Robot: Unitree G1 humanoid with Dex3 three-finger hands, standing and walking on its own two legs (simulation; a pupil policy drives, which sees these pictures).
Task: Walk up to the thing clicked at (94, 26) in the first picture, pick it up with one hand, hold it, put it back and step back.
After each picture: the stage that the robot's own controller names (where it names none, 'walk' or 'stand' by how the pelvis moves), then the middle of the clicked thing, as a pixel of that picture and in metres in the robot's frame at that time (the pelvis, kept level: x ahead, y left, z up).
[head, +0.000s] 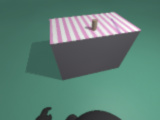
stand; (94, 25) +1.01 +0.02 +0.06
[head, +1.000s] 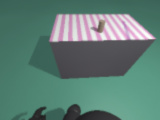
rise first; (101, 26) +0.92 +0.00 +0.07
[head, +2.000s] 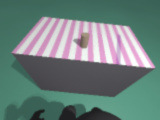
rise first; (84, 40) +0.60 +0.11 +0.09
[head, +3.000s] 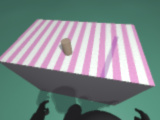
stand; (67, 47) +0.49 +0.22 +0.09
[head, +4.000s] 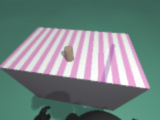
stand; (69, 54) +0.48 +0.20 +0.06
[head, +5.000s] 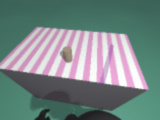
stand; (67, 54) +0.47 +0.21 +0.05
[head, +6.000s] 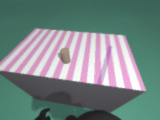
stand; (65, 56) +0.46 +0.22 +0.05
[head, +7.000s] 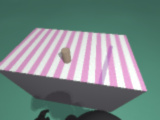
stand; (66, 55) +0.46 +0.22 +0.05
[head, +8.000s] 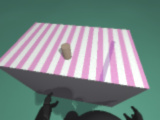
rise first; (66, 51) +0.47 +0.22 +0.06
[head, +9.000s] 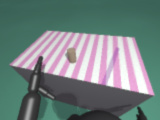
rise first; (72, 55) +0.48 +0.22 +0.06
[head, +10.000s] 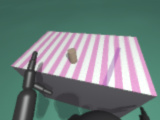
go down; (72, 56) +0.47 +0.21 +0.06
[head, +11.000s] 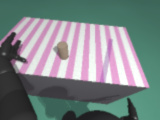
go down; (63, 51) +0.46 +0.19 +0.08
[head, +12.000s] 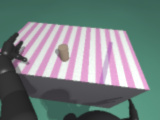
approach; (64, 53) +0.46 +0.20 +0.08
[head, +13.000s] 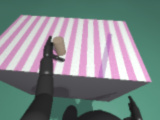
close in; (59, 46) +0.47 +0.21 +0.11
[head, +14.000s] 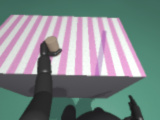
lift; (53, 46) +0.47 +0.23 +0.11
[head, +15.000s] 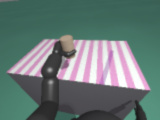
lift; (68, 47) +0.35 +0.15 +0.28
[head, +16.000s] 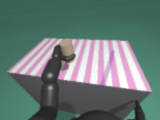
hold; (67, 51) +0.34 +0.16 +0.25
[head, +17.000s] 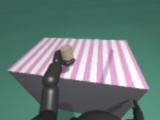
hold; (67, 56) +0.34 +0.16 +0.22
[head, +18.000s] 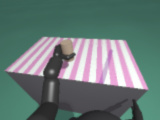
crouch; (67, 51) +0.37 +0.17 +0.24
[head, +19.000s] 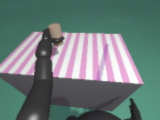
lower; (56, 35) +0.46 +0.22 +0.26
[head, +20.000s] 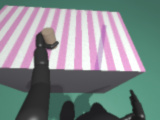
lower; (50, 39) +0.50 +0.23 +0.12
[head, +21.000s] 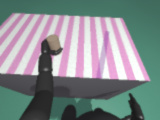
lower; (55, 45) +0.47 +0.22 +0.12
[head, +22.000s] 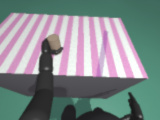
lower; (55, 45) +0.48 +0.22 +0.11
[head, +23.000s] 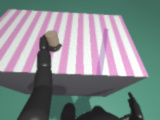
lower; (53, 41) +0.49 +0.22 +0.12
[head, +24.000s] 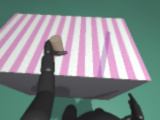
open; (57, 45) +0.47 +0.21 +0.12
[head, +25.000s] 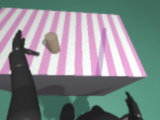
sink last; (53, 43) +0.47 +0.21 +0.12
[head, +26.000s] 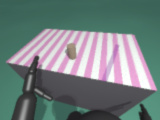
sink last; (71, 51) +0.49 +0.21 +0.10
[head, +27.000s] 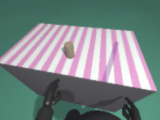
stand; (69, 50) +0.47 +0.21 +0.10
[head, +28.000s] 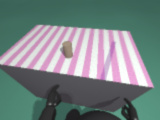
stand; (68, 50) +0.49 +0.21 +0.11
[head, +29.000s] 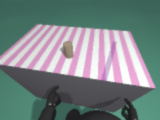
stand; (68, 50) +0.48 +0.20 +0.11
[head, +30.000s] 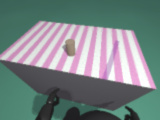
stand; (70, 48) +0.49 +0.20 +0.10
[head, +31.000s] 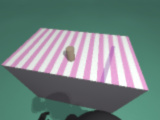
walk; (70, 54) +0.49 +0.20 +0.06
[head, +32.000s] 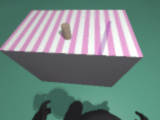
walk; (66, 31) +0.63 +0.23 +0.08
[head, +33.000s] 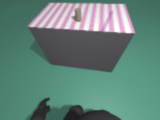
walk; (78, 15) +0.96 +0.22 +0.08
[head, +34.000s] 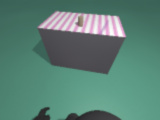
stand; (80, 21) +1.10 +0.22 +0.07
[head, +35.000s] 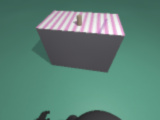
stand; (79, 20) +1.10 +0.22 +0.05
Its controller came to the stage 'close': yes
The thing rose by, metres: 0.20
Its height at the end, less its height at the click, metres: +0.00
